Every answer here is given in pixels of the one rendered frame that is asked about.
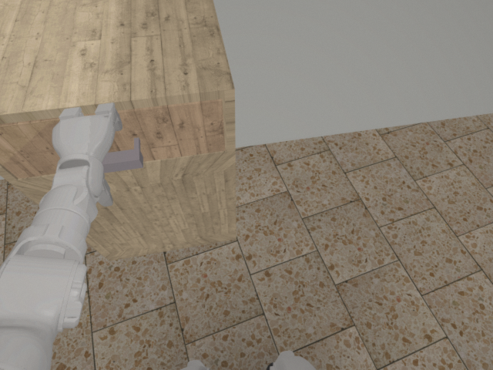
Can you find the robot left upper arm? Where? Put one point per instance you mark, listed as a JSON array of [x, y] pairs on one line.
[[39, 297]]

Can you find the robot left forearm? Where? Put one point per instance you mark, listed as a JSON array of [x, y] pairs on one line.
[[61, 225]]

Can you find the robot shin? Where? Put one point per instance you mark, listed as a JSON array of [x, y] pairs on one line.
[[285, 354], [195, 362]]

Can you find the robot left hand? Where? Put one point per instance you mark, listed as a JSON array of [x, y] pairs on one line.
[[89, 135]]

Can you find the drawer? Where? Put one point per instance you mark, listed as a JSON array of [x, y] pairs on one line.
[[168, 131]]

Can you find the robot right shin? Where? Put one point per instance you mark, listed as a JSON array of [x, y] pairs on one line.
[[285, 354]]

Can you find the handle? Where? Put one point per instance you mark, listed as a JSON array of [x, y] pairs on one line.
[[124, 160]]

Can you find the robot left shin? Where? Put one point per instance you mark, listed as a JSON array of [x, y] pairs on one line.
[[195, 362]]

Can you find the cabinet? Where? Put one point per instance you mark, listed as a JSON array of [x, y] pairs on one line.
[[61, 54]]

